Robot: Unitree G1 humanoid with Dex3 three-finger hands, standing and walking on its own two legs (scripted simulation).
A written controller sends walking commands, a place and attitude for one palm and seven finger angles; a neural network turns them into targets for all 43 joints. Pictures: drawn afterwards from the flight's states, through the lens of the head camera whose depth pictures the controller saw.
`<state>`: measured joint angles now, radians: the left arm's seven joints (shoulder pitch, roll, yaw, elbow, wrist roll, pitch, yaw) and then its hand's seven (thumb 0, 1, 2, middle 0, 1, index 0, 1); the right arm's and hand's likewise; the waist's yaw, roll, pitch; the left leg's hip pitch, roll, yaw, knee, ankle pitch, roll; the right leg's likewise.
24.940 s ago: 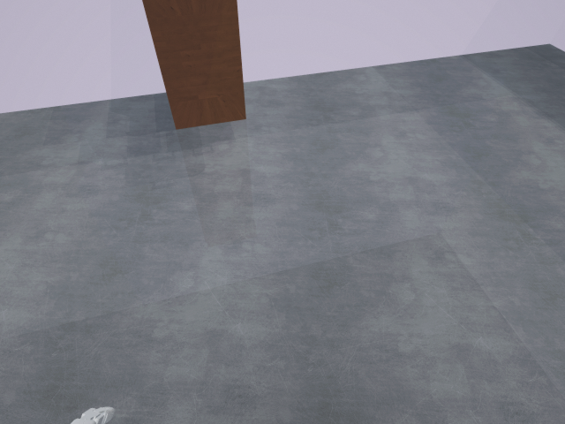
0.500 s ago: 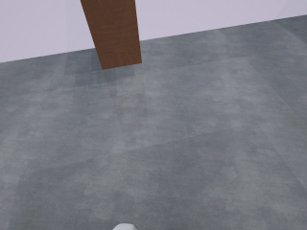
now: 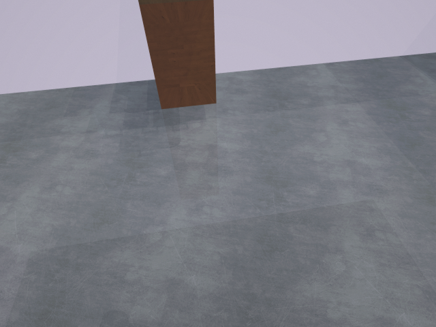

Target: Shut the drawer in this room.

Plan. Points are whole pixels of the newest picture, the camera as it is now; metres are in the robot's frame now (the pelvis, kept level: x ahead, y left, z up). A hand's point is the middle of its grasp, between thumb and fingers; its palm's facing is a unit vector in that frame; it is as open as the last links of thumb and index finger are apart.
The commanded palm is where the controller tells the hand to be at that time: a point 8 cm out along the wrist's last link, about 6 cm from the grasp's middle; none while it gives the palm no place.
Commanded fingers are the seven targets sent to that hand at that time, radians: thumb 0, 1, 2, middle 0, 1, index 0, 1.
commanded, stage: stand and wait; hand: left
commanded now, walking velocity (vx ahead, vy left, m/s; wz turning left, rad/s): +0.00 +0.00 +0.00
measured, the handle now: out of the picture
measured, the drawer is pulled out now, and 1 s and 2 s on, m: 0.22 0.22 0.22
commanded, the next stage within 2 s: turn or walk to find it in 0.88 s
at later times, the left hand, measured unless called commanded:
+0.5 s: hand out of the picture +0.00 +0.17 -0.17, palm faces +0.02 -0.98 -0.18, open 7.4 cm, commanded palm none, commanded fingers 0.00 0.90 0.90 -0.20 -0.30 -0.20 -0.30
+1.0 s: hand out of the picture +0.01 +0.21 -0.17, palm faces +0.02 -0.97 -0.24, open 7.4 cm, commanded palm none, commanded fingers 0.00 0.90 0.90 -0.20 -0.30 -0.20 -0.30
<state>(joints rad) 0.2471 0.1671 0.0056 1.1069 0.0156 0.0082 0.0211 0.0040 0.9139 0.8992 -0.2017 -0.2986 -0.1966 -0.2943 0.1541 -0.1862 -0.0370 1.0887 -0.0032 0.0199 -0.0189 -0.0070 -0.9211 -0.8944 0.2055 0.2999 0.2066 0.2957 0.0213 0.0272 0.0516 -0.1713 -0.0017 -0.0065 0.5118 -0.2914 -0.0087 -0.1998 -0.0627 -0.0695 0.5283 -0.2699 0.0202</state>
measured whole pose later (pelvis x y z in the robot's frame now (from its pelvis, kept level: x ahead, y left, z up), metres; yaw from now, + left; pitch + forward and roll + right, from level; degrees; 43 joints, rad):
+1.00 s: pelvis -0.01 +0.00 +0.01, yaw -1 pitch -2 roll +0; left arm 0.23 0.23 0.02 1.12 0.01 0.00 0.02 0.00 0.91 0.90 -0.20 -0.30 -0.20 -0.29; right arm 0.21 -0.23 -0.02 1.11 -0.01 -0.01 -0.02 0.00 -0.90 -0.89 0.20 0.30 0.20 0.30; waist 0.01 -0.01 0.06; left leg -0.15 0.01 0.00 0.42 -0.23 0.00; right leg -0.17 -0.05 -0.06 0.41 -0.20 0.02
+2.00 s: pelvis +0.00 +0.00 -0.01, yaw +10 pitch -2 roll -1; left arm 0.16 0.23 0.04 1.04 0.01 0.03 0.02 0.00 0.91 0.90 -0.20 -0.30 -0.20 -0.29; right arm 0.22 -0.23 -0.03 1.06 -0.02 0.03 -0.01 0.00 -0.90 -0.90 0.20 0.30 0.20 0.30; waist 0.01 -0.01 0.08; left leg -0.29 -0.01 -0.03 0.62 -0.31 0.01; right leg -0.22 -0.08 -0.17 0.59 -0.34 0.01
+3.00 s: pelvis +0.31 +0.08 +0.00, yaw +14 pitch +0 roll +0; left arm 0.29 0.17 0.06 1.08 0.03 -0.02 0.00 0.01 0.92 0.90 -0.20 -0.30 -0.20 -0.29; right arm 0.16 -0.16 -0.07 1.02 0.00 -0.10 -0.02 -0.05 -0.96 -0.89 0.21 0.30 0.21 0.30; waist 0.04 -0.03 0.06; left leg -0.22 -0.01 0.19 0.46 -0.25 0.08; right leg -0.55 -0.14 -0.05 1.20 -0.28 0.03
